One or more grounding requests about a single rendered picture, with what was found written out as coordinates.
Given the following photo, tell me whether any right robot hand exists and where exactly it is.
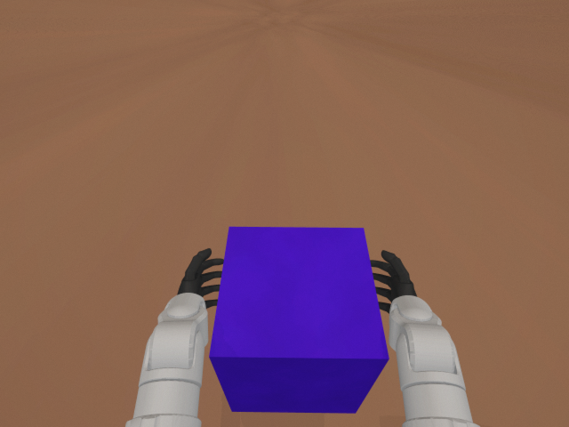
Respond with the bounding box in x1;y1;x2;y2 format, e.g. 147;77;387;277
370;250;417;314

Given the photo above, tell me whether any robot right forearm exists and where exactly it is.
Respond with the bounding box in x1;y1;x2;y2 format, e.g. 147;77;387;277
389;295;480;427

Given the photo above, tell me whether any carton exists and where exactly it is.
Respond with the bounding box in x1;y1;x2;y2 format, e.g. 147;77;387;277
209;227;389;414

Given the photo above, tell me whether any left robot hand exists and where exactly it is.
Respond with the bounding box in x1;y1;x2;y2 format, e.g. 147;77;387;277
177;248;224;309

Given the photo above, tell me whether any robot left forearm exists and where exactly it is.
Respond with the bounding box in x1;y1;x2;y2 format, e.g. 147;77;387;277
125;293;208;427

